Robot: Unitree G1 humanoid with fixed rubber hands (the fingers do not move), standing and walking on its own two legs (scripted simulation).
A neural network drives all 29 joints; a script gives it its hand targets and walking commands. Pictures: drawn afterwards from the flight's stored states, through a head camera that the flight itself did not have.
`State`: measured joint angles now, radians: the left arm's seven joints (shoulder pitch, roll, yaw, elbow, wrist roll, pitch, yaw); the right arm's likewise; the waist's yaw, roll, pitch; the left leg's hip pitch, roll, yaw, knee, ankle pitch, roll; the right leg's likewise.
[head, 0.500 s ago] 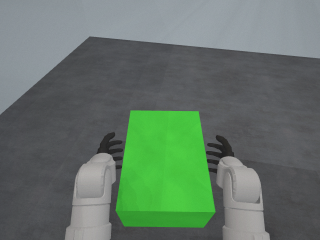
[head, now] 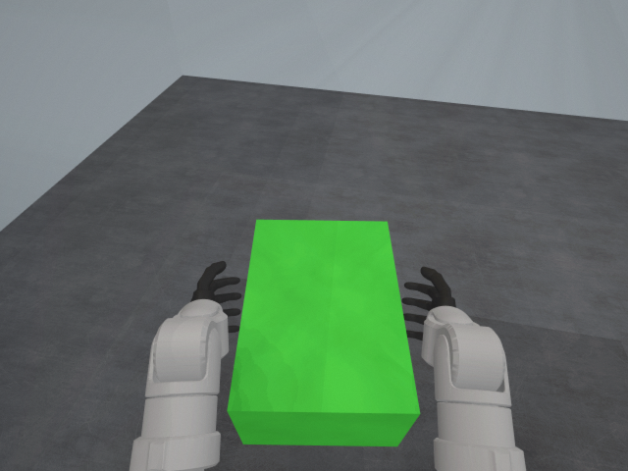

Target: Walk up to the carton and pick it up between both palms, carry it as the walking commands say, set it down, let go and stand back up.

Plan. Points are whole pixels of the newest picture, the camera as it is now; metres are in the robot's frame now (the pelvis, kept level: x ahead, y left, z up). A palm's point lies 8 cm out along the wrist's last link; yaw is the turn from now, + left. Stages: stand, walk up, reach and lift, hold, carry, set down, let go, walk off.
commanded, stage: carry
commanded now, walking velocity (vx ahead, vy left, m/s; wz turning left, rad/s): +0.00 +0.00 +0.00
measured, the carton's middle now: (321, 323) +0.34 +0.00 -0.01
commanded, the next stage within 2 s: hold in 0.54 s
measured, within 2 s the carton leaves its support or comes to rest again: neither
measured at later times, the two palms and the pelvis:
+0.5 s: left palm (193, 330) +0.27 +0.16 +0.07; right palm (434, 334) +0.27 -0.14 +0.08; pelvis -0.01 +0.01 +0.00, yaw +0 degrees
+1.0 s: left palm (207, 341) +0.26 +0.14 +0.07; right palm (445, 327) +0.29 -0.15 +0.07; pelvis -0.03 -0.03 +0.01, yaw +11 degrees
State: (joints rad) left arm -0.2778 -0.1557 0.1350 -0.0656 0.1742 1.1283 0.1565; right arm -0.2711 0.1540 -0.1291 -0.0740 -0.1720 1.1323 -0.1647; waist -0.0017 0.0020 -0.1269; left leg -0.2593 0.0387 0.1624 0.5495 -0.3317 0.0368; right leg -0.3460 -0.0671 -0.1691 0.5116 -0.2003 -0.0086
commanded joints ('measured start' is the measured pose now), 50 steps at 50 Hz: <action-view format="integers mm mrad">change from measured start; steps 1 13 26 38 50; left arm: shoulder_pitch -487 -441 -412 -451 -668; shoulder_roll -949 -907 -877 -960 -907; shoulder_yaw -606 -596 -590 -556 -367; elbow -52 -61 -63 249 470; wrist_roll -415 -384 -363 -214 -128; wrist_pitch -24 -66 -92 -466 -484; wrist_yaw -330 -321 -313 -364 -449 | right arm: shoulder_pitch -498 -459 -429 -461 -635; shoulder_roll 944 907 875 842 993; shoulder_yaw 603 588 571 443 311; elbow -63 -67 -59 132 441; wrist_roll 417 386 364 176 124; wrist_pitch -31 -73 -98 -388 -382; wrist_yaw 340 332 327 384 399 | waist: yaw -2 -2 -1 -120 -48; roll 12 9 12 -17 -38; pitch -216 -222 -214 -142 -26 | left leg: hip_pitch -6 -10 -16 203 105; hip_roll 116 112 111 -45 -91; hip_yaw -124 -128 -134 -311 -220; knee -111 -103 -107 -200 -214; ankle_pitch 210 234 247 300 36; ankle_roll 7 9 11 -6 10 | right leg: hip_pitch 149 142 133 271 300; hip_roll -79 -83 -82 153 127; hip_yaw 114 110 106 244 224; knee -47 -39 -33 -122 -199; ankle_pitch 115 122 106 186 -47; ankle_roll -22 -16 -11 1 33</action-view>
